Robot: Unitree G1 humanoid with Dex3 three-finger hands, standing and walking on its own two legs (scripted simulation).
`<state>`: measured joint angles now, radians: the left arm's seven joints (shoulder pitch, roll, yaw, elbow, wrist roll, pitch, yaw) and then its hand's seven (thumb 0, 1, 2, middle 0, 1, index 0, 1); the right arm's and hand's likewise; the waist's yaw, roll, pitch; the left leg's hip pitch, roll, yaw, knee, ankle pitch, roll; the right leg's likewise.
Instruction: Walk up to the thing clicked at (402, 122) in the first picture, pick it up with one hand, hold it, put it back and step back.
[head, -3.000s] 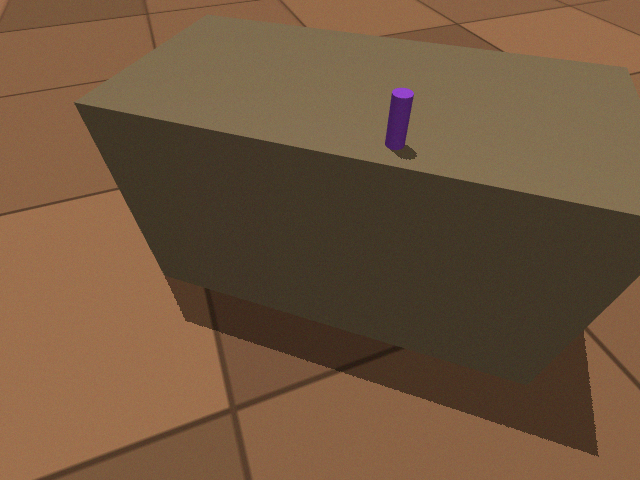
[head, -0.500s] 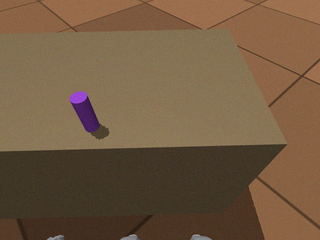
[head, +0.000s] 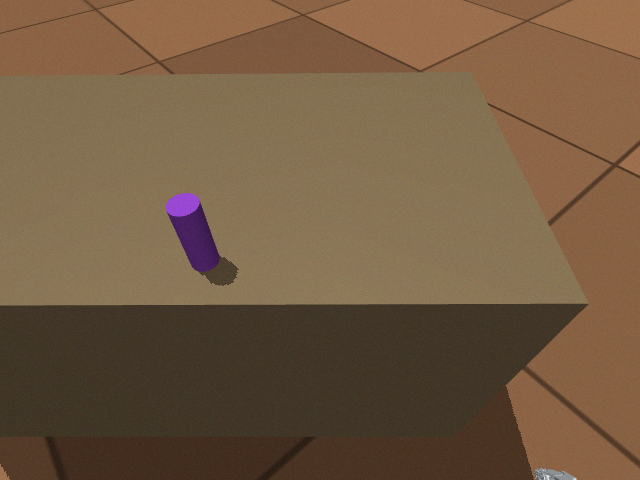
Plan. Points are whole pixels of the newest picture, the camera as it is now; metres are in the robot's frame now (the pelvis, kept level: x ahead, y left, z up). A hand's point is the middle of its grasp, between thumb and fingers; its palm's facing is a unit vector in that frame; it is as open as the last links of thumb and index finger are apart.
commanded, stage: walk up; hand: left
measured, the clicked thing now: (195, 234) +0.43 +0.21 +0.05
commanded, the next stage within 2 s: stand in 0.74 s
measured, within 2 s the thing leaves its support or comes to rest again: neither
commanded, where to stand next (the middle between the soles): +0.05 +0.00 m, yaw +1 degrees
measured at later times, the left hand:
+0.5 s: hand out of the picture +0.11 +0.25 -0.13, palm faces -0.02 -0.94 -0.34, open 7.4 cm
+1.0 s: hand out of the picture +0.10 +0.25 -0.13, palm faces -0.01 -0.94 -0.34, open 7.4 cm
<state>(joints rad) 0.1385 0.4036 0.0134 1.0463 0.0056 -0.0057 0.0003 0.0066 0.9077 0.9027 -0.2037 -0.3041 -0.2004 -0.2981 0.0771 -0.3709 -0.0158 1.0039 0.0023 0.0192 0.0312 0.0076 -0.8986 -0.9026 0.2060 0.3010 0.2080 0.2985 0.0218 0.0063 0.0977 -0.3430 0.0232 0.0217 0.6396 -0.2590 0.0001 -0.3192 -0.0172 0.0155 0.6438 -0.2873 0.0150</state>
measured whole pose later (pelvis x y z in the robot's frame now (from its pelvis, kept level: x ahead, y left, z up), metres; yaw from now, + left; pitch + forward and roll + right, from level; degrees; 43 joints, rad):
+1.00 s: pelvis +0.03 -0.01 +0.02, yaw +1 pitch -2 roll +0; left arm 0.11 0.34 0.00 1.15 0.01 -0.02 -0.01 0.01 0.91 0.90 -0.20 -0.30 -0.20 -0.30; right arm 0.08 -0.34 0.00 1.14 -0.01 -0.01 0.02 0.01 -0.90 -0.90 0.20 0.30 0.21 0.30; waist 0.00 0.01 0.04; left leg -0.16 0.02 0.01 0.35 -0.15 -0.02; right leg -0.14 -0.02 -0.01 0.35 -0.19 0.02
